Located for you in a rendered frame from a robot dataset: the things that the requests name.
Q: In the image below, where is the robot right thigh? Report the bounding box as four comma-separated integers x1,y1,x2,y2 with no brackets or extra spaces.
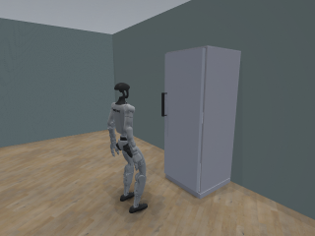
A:
126,146,147,182

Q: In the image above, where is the robot left forearm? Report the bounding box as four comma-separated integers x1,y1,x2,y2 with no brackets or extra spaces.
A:
107,125,116,144

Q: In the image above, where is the right robot upper arm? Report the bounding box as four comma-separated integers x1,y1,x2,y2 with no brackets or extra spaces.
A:
123,104,135,133

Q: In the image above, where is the left robot upper arm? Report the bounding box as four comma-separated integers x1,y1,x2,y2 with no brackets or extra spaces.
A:
107,102,116,127

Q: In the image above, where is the left robot hand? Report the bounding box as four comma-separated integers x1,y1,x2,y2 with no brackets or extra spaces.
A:
110,142,120,157

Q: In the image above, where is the right robot foot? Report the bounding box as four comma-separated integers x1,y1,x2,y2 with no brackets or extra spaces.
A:
129,204,148,213

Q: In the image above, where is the fridge door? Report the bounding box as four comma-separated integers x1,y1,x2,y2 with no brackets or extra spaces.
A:
164,47,206,193

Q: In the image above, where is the right robot hand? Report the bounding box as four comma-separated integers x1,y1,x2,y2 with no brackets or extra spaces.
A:
132,152,144,171

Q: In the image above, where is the handle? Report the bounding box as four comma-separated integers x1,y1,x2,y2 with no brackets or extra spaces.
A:
161,92,167,117

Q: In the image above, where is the robot right forearm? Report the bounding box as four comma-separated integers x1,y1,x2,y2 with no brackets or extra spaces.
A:
125,127,138,154

